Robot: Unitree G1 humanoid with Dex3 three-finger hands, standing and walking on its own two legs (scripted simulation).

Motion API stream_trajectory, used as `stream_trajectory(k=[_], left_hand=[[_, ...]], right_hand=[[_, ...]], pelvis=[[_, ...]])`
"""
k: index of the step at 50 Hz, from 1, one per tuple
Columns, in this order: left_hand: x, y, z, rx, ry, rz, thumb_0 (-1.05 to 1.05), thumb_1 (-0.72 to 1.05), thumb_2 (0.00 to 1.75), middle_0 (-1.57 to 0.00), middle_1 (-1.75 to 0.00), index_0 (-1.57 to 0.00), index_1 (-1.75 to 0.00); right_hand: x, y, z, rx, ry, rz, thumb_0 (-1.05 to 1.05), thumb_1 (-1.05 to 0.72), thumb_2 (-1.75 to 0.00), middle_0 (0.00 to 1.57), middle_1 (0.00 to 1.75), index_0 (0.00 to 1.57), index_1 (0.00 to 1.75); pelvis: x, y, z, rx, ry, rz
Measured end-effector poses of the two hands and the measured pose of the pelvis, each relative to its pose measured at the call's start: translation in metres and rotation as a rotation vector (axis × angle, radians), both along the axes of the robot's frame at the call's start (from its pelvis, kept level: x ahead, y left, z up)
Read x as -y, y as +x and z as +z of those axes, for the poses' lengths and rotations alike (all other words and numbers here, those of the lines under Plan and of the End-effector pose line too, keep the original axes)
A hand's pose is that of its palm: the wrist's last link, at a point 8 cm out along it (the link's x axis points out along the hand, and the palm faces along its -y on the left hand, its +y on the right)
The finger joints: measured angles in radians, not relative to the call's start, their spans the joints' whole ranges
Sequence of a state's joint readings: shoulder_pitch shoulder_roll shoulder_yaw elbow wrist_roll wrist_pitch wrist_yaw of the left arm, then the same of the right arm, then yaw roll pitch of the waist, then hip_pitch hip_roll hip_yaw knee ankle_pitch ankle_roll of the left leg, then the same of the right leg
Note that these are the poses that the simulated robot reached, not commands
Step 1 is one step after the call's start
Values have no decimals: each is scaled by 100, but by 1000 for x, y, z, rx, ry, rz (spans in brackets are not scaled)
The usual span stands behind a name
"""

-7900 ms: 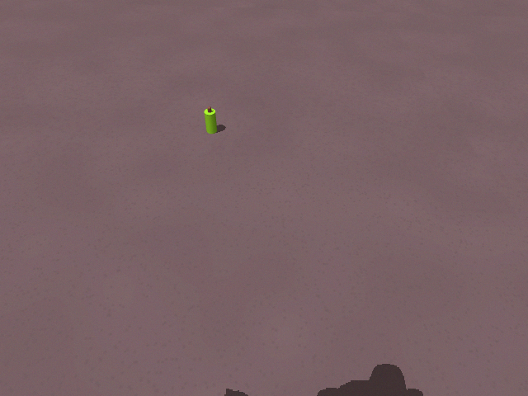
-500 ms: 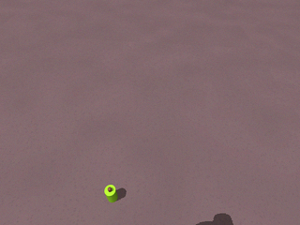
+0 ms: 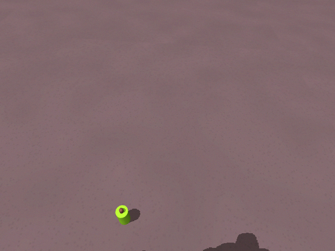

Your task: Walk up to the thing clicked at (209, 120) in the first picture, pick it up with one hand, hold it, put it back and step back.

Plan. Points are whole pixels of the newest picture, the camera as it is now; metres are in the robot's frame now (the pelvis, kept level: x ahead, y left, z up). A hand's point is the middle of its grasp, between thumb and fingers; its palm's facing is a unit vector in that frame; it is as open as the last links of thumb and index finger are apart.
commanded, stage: stand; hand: left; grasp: from the side
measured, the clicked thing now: (122, 214) +0.40 +0.22 -0.70
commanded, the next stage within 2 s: go down in 0.64 s
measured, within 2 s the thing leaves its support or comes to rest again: neither
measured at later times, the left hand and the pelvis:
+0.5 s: hand out of the picture +0.08 +0.25 -0.16, palm faces -0.02 -0.94 -0.35, open 7.4 cm; pelvis +0.00 +0.00 +0.00, yaw +0 degrees
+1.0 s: hand (72, 247) +0.16 +0.25 -0.17, palm faces +0.04 -0.94 -0.32, open 11.5 cm; pelvis -0.01 +0.00 -0.02, yaw -1 degrees
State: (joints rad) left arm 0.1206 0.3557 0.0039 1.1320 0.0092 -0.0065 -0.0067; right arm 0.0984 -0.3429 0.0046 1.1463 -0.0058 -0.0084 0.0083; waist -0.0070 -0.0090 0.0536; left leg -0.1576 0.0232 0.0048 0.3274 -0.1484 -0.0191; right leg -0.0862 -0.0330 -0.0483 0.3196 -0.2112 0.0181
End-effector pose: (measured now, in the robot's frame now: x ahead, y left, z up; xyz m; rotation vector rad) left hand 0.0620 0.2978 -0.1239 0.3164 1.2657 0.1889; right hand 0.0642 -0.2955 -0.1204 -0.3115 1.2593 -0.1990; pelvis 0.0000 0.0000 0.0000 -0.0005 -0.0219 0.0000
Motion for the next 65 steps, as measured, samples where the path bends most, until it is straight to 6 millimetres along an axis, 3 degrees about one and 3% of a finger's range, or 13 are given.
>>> stream_trajectory(k=[17,38,40,47,51,57,65], left_hand=[[0,17,5,37,10,-4,1,91,89,-21,-30,-20,-30],[3,4,3,10,7,2,1,91,89,-21,-30,-20,-30],[5,12,3,57,3,20,1,89,87,-21,-28,-20,-28],[6,70,-6,158,-15,13,1,61,60,-11,-15,-11,-15],[-1,90,-9,196,-7,14,1,38,41,-7,-11,-7,-11],[-13,89,-15,174,10,23,1,5,25,-6,-13,-6,-12],[-19,78,-32,183,-2,31,0,-33,13,-7,-13,-7,-13]], right_hand=[[0,15,0,40,3,5,0,-90,-90,21,30,21,30],[4,3,0,13,-2,-3,0,-90,-90,21,30,21,30],[2,6,1,61,-2,-13,1,-91,-90,21,30,21,30],[-21,9,-7,158,33,-24,0,-94,-91,20,30,20,30],[-30,4,-11,178,50,-48,0,-93,-90,21,30,21,30],[-36,7,-18,219,57,-64,1,-92,-90,21,30,21,30],[-38,37,-28,319,24,-20,1,-87,-89,21,30,21,30]], pelvis=[[1,6,0,8,3,-5],[3,3,0,8,2,-6],[3,0,-1,-13,0,-1],[4,-14,-14,-102,-5,-4],[4,-13,-22,-141,-4,-16],[-2,-8,-33,-179,-8,-22],[-8,-7,-56,-235,-14,-21]])
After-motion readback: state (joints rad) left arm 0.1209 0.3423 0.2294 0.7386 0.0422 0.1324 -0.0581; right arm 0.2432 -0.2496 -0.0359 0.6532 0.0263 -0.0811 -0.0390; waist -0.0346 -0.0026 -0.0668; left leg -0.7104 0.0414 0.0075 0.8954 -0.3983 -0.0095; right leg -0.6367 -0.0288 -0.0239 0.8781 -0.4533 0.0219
